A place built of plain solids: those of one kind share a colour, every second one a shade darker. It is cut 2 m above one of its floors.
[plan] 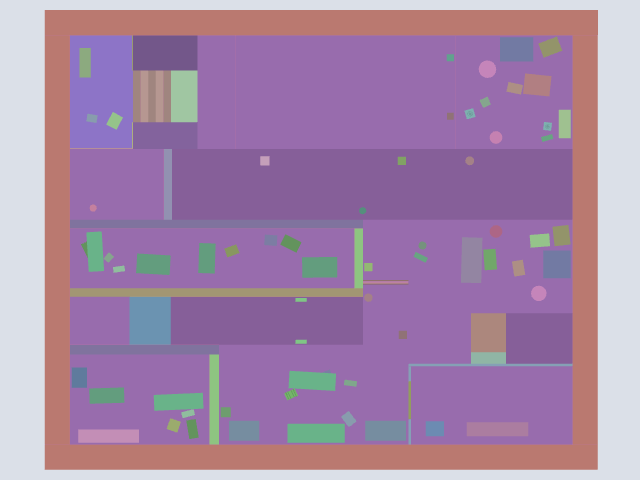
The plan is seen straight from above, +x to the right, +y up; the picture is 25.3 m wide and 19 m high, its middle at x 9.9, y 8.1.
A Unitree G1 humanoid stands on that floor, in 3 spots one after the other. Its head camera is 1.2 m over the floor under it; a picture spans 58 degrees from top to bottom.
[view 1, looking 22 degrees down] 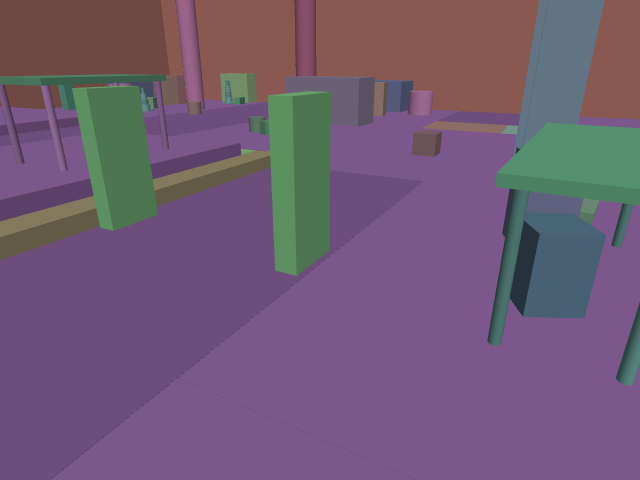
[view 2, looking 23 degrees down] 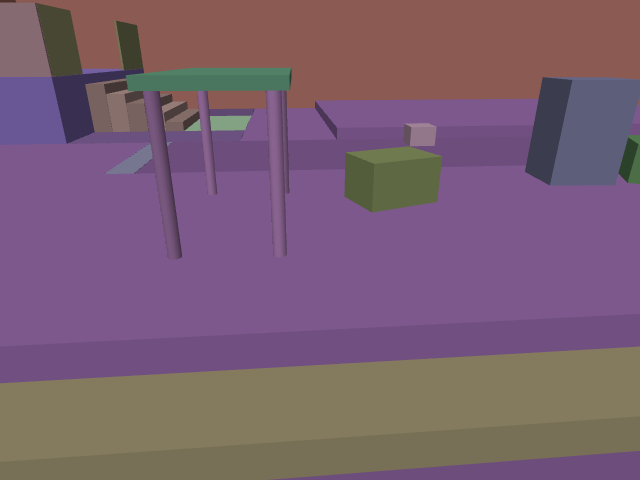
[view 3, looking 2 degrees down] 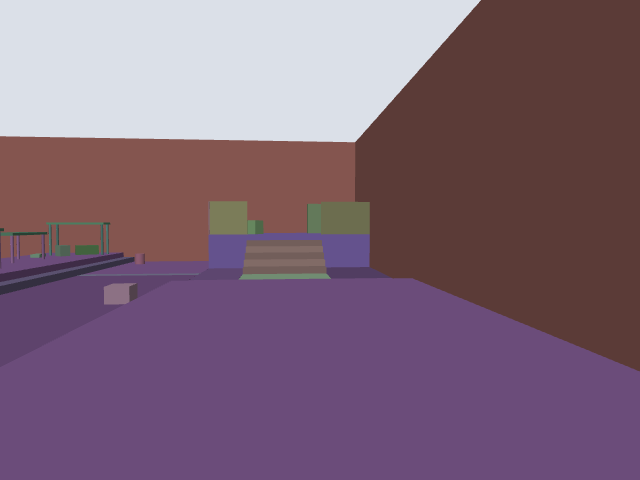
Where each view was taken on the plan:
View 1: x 6.90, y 2.75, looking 28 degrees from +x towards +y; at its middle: neck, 2.85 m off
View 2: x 5.69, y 4.90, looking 85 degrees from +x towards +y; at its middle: floor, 2.30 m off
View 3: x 14.63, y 13.72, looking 175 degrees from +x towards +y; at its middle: step_tread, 12.16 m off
